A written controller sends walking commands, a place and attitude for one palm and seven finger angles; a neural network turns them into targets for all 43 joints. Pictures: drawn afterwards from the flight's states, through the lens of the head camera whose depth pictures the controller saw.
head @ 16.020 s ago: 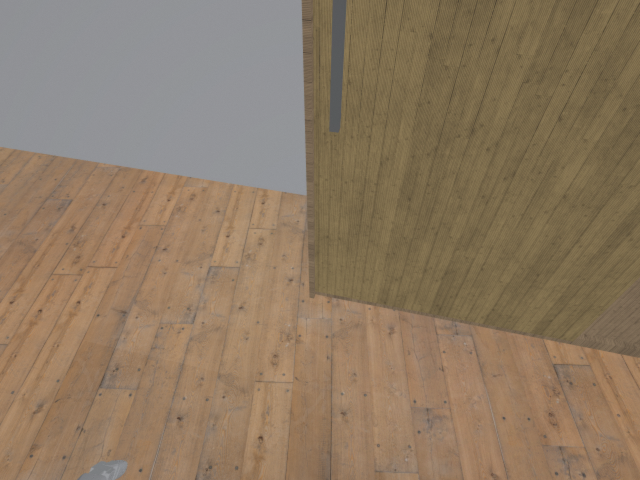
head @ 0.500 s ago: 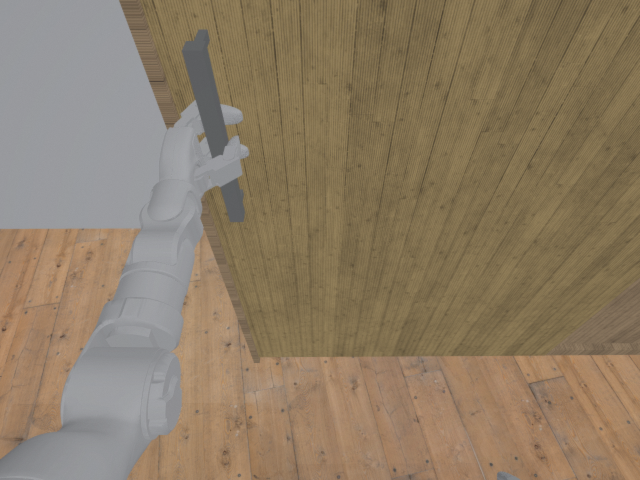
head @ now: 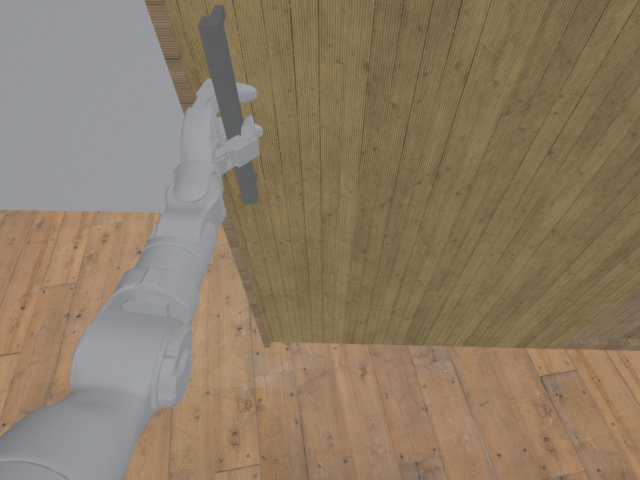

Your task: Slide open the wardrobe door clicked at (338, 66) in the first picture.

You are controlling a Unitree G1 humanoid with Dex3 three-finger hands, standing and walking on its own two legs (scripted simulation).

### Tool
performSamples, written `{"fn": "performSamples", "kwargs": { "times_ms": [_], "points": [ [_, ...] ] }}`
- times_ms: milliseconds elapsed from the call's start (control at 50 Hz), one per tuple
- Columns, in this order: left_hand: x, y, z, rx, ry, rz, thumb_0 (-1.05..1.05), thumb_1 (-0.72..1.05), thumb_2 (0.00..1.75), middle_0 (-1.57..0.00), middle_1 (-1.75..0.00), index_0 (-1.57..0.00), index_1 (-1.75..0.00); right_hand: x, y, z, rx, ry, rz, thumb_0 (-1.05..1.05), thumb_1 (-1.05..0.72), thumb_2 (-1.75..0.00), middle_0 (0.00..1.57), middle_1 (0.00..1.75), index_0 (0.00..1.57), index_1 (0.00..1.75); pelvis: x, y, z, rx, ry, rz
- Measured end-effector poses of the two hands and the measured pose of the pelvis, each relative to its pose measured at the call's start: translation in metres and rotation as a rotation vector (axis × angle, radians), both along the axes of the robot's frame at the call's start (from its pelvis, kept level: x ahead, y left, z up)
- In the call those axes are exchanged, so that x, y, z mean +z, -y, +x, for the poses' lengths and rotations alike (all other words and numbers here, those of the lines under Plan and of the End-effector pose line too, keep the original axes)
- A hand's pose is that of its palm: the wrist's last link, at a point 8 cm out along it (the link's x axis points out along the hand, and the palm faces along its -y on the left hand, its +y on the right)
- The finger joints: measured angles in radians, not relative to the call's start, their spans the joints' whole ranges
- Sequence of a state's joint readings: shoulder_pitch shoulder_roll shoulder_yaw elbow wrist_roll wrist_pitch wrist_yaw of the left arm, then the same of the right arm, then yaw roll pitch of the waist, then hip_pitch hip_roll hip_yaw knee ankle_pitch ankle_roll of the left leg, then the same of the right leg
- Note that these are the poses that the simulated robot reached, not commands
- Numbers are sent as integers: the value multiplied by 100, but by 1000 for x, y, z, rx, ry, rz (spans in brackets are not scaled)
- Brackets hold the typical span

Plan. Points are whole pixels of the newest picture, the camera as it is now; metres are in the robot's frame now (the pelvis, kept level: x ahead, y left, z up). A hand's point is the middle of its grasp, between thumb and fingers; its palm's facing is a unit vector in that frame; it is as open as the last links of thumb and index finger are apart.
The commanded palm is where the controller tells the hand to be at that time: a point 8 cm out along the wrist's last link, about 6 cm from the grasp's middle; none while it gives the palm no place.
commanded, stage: tug the door sideways, standing still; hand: left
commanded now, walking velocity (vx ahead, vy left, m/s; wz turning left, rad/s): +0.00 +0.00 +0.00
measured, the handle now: (237, 120) +0.54 +0.12 +0.15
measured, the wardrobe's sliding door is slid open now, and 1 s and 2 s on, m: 0.00 0.01 0.25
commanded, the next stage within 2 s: step sideways, sliding the door along in 0.22 s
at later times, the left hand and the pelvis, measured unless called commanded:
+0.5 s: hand (249, 144) +0.48 +0.10 +0.15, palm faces +0.03 -0.99 -0.13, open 5.9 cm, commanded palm +0.47 +0.12 +0.16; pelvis +0.00 +0.00 +0.00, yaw -3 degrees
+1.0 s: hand (266, 144) +0.49 +0.08 +0.15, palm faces +0.19 -0.97 -0.13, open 6.2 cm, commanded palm +0.46 +0.05 +0.16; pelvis +0.03 -0.09 +0.00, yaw +1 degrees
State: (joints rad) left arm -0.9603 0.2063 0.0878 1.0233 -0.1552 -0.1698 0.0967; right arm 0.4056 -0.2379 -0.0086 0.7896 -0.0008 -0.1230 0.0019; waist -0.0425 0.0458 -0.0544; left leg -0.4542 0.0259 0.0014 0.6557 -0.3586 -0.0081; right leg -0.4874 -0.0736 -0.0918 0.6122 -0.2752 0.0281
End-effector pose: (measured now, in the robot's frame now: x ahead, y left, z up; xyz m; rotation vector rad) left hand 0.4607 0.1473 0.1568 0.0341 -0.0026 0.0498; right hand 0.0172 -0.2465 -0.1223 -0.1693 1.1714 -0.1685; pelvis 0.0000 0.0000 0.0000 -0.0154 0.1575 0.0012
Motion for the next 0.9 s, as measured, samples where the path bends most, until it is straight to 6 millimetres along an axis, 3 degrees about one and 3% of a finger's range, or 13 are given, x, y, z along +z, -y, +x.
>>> {"fn": "performSamples", "kwargs": {
  "times_ms": [120, 340, 500, 620, 740, 820, 900],
  "points": [
    [0, 0, 0, -3, 2, 0, 0, 78, 82, -33, -140, -27, -140, 2, 5, 8, 11, 27, -12, 1, -90, -89, 20, 30, 20, 30, 0, 1, 1, 2, -1, 0],
    [0, 0, 0, -9, 3, -4, 0, 78, 82, -33, -140, -28, -140, 6, 5, 40, 47, 104, -12, 0, -90, -89, 20, 30, 20, 30, 0, 2, 3, 7, -3, 0],
    [0, -4, 1, -24, 24, 96, -3, 74, 80, -40, -140, -28, -140, 6, 9, 60, -46, 149, -47, 0, -90, -89, 20, 30, 20, 30, 1, 4, 2, -46, 75, 1],
    [1, 0, 0, 27, 23, 107, -3, 74, 83, -41, -139, -24, -140, -6, 15, 72, -28, 146, 2, 0, -90, -89, 20, 30, 20, 30, -4, 26, 8, -57, 133, 6],
    [2, 8, -4, 113, 0, 121, -3, 77, 84, -40, -138, -17, -140, -15, 35, 90, 22, 100, 29, 1, -90, -89, 20, 30, 20, 30, -1, 53, 14, 9, 152, 16],
    [1, 11, -4, 129, 5, 110, -2, 78, 84, -38, -138, -15, -140, -3, 51, 115, 86, 120, -25, 1, -90, -89, 20, 30, 20, 30, 7, 60, 15, 32, 144, 48],
    [-2, 13, -4, 118, 53, 99, -2, 78, 84, -38, -139, -16, -140, 1, 64, 148, 124, 174, -38, 1, -90, -89, 20, 30, 20, 30, 1, 68, 21, 25, 145, 28]
  ]
}}
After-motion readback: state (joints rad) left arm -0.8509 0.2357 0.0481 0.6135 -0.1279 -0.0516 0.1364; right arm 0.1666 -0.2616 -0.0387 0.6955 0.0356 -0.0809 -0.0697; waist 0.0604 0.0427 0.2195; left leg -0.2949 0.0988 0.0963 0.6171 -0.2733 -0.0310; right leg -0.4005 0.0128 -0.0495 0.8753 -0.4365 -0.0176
